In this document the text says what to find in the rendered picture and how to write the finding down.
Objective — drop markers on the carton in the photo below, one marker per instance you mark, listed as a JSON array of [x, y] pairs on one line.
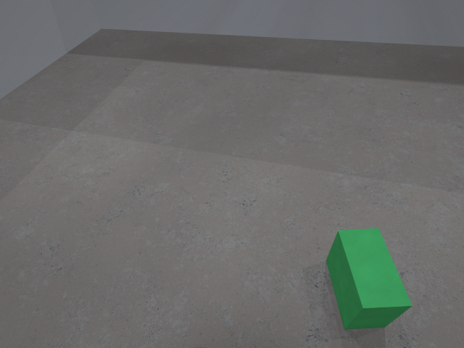
[[368, 289]]

